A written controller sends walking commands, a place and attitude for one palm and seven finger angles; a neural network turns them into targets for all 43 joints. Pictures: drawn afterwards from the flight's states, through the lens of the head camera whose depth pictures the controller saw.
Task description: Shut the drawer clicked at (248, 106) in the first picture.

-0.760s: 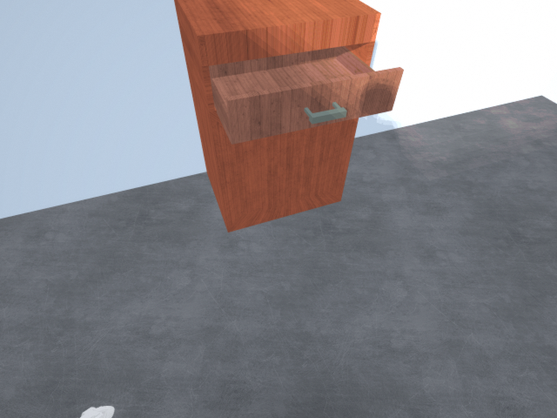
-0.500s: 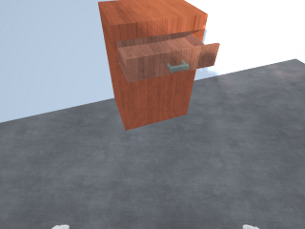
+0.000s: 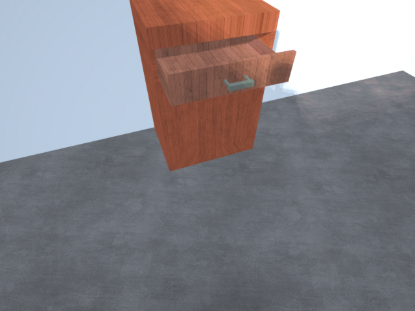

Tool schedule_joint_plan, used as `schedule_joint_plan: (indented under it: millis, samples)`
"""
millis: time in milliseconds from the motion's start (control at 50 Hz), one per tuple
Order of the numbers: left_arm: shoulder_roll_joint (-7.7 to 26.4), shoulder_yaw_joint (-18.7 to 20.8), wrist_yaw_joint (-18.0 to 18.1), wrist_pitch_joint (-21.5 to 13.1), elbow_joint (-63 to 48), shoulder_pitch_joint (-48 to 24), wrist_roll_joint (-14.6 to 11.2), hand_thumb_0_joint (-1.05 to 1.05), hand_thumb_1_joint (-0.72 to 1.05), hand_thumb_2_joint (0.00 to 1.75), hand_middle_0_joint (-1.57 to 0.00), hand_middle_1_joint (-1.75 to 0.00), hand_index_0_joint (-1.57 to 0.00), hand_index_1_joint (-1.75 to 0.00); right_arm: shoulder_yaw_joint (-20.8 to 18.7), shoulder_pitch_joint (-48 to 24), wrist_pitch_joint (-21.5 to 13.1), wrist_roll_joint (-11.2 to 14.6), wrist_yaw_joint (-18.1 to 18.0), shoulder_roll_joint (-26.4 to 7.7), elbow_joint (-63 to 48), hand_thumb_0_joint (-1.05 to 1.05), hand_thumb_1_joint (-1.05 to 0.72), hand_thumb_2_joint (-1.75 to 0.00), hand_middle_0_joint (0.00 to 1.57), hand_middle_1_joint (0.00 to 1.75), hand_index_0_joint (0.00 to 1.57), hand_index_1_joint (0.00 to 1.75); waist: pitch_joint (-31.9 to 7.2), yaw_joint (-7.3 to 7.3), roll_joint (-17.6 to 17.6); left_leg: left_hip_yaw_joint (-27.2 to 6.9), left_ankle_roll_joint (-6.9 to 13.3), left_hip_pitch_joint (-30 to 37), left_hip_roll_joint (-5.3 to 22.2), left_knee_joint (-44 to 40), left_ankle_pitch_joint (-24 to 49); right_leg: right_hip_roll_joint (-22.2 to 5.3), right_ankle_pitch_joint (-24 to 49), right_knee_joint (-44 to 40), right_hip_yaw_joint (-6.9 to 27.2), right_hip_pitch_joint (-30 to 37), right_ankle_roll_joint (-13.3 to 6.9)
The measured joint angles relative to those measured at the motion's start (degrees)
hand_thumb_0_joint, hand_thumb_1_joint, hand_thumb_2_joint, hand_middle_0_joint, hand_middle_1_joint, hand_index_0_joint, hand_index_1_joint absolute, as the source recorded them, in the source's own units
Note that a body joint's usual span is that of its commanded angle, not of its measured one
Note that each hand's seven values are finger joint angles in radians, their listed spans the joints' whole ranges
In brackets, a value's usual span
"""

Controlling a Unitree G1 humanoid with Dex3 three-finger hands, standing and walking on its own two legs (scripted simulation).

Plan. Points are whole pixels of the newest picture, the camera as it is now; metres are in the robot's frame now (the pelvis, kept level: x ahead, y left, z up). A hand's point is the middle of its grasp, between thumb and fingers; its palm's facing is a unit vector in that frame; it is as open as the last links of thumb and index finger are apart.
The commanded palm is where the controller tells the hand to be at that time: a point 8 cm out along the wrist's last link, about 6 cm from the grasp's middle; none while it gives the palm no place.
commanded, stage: stand and wait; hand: left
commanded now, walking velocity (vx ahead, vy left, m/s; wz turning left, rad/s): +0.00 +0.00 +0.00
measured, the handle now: (238, 82) +0.95 -0.07 -0.06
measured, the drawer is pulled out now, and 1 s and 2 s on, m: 0.21 0.21 0.21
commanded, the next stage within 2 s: look at it before walking up in 0.06 s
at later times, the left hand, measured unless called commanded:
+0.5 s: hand out of the picture +0.08 +0.24 -0.15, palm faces -0.02 -0.95 -0.32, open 7.4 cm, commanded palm none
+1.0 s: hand out of the picture +0.07 +0.23 -0.16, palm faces -0.05 -0.95 -0.31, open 7.4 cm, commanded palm none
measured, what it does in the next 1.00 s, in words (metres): stands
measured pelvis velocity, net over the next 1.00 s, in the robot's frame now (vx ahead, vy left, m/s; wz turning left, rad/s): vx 0.00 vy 0.00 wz -0.07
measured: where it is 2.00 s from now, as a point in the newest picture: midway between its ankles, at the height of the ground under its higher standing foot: outside the picture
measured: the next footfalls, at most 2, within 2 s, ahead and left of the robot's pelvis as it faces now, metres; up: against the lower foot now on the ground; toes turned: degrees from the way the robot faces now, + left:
left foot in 1.82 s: +0.04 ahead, +0.09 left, +0.00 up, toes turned -29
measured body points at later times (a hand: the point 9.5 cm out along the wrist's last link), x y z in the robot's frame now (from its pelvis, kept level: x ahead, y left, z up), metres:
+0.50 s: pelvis +0.00 +0.00 +0.00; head +0.01 +0.00 +0.45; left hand +0.08 +0.29 -0.13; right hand +0.08 -0.30 -0.13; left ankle +0.02 +0.12 -0.74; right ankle +0.02 -0.12 -0.74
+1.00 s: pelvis +0.00 +0.00 +0.00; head +0.01 +0.00 +0.45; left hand +0.08 +0.28 -0.14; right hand +0.08 -0.28 -0.14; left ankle +0.02 +0.12 -0.74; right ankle +0.02 -0.12 -0.74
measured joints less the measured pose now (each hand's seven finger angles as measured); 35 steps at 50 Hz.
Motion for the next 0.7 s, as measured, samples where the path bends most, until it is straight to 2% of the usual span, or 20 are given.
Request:
schedule_joint_plan:
  millis: [700]
  samples:
    - [0.2, 0.1, 0.0, -0.5, 0.3, -0.8, 0.0, 0.0, 0.9, 0.89, -0.2, -0.3, -0.2, -0.3, 0.3, -1.9, -0.3, 0.1, -0.1, 0.1, 0.2, 0.01, -0.9, -0.9, 0.2, 0.3, 0.2, 0.3, -0.1, 0.27, -0.4, -0.2, -0.3, 1.3, 0.4, -2.0, 0.4, 0.4, 0.6, -2.5, -0.2, 1.6, -0.2]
